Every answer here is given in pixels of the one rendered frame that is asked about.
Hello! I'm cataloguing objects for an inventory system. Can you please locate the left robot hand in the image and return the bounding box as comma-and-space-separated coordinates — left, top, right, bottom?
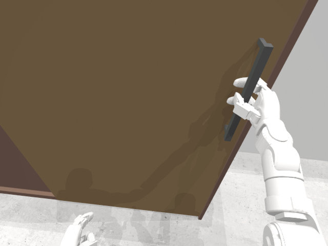
59, 212, 97, 246

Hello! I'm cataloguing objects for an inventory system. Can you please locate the right robot forearm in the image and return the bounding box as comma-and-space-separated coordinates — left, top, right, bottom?
255, 118, 327, 246

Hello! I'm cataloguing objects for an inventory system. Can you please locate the handle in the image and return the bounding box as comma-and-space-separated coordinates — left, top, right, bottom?
224, 38, 274, 141

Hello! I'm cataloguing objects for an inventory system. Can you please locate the right robot hand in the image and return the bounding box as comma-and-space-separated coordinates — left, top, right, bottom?
227, 77, 280, 129

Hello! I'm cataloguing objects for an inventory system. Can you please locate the wardrobe door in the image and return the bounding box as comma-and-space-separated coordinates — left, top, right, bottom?
0, 0, 306, 216
0, 126, 51, 192

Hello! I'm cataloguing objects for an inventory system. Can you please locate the right robot upper arm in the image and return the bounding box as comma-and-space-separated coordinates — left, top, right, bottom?
262, 222, 325, 246

